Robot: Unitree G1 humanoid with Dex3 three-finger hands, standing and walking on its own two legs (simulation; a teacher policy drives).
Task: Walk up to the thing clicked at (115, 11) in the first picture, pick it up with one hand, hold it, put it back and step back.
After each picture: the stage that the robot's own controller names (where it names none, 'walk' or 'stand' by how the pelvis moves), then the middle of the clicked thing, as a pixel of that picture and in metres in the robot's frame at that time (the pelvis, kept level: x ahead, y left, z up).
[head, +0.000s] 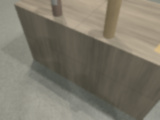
stand; (111, 17) +0.77 -0.15 +0.00
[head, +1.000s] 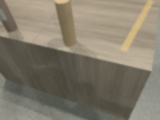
walk; (66, 23) +0.67 +0.13 +0.03
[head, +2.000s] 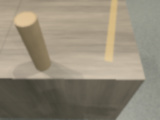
stand; (35, 45) +0.46 +0.20 +0.04
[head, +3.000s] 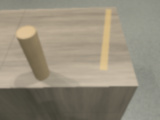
stand; (35, 56) +0.46 +0.21 +0.02
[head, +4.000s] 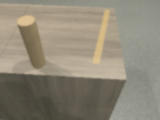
stand; (33, 44) +0.54 +0.24 +0.02
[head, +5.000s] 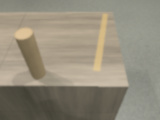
stand; (32, 56) +0.50 +0.24 +0.00
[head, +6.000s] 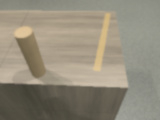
stand; (32, 54) +0.50 +0.24 +0.00
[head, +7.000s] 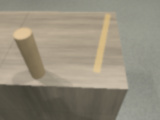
stand; (31, 56) +0.50 +0.24 +0.00
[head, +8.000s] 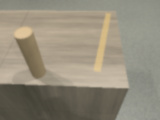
stand; (32, 55) +0.50 +0.24 +0.00
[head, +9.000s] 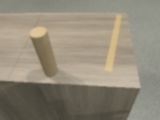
rise first; (45, 54) +0.51 +0.22 +0.00
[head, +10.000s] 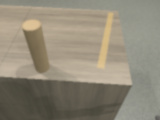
go down; (37, 49) +0.52 +0.20 +0.01
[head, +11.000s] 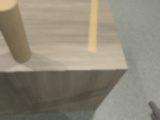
go down; (14, 34) +0.50 +0.20 +0.06
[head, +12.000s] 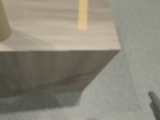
close in; out of the picture +0.53 +0.21 +0.09
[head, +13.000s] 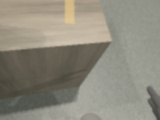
close; out of the picture +0.55 +0.22 +0.11
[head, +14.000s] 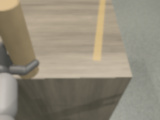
lift; (18, 44) +0.40 +0.19 +0.16
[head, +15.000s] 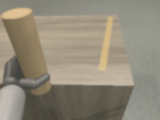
lift; (30, 56) +0.33 +0.16 +0.19
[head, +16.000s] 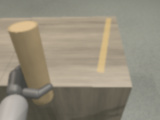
hold; (34, 67) +0.32 +0.16 +0.16
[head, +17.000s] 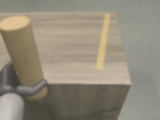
hold; (27, 63) +0.32 +0.17 +0.16
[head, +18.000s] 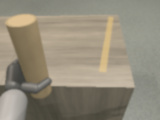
crouch; (33, 61) +0.33 +0.16 +0.17
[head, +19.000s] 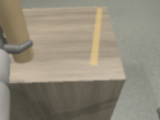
crouch; (13, 24) +0.46 +0.20 +0.20
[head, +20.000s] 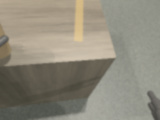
lower; out of the picture +0.52 +0.22 +0.09
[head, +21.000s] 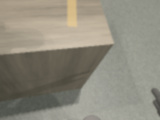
lower; out of the picture +0.55 +0.22 +0.11
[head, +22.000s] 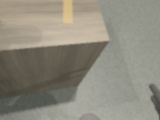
lower; out of the picture +0.56 +0.22 +0.11
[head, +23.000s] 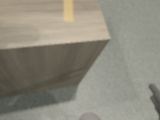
lower; out of the picture +0.56 +0.22 +0.11
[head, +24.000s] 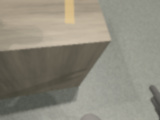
loosen; out of the picture +0.56 +0.22 +0.11
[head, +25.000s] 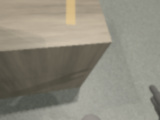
withdraw; out of the picture +0.55 +0.22 +0.10
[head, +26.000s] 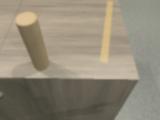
sink last; (35, 45) +0.49 +0.19 +0.05
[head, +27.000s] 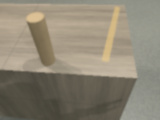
stand; (42, 41) +0.54 +0.22 +0.04
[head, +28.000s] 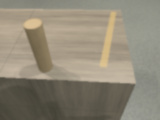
stand; (40, 48) +0.52 +0.20 +0.04
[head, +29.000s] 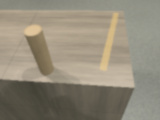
stand; (40, 52) +0.52 +0.22 +0.00
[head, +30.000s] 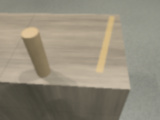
stand; (37, 54) +0.51 +0.23 +0.00
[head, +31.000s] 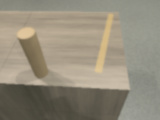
stand; (34, 55) +0.50 +0.23 +0.00
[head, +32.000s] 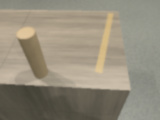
stand; (34, 55) +0.49 +0.23 +0.00
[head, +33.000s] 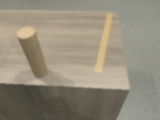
stand; (34, 55) +0.50 +0.23 +0.00
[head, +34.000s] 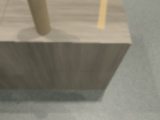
walk; (38, 9) +0.63 +0.20 +0.01
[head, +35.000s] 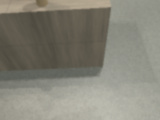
walk; out of the picture +0.93 +0.29 +0.03
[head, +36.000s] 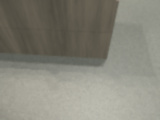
stand; out of the picture +1.15 +0.21 +0.02
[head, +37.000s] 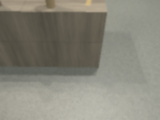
stand; out of the picture +1.12 +0.25 +0.00
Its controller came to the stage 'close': yes
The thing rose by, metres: 0.20
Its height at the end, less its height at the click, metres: +0.00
